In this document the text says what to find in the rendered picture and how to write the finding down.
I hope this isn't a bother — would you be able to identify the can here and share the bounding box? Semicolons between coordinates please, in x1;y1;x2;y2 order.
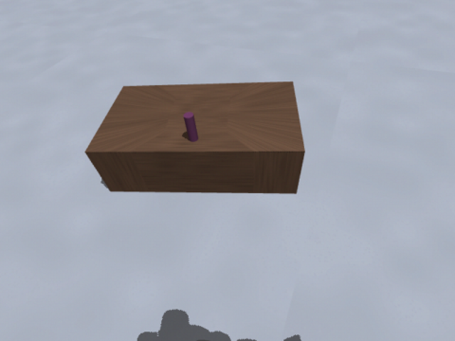
183;112;198;142

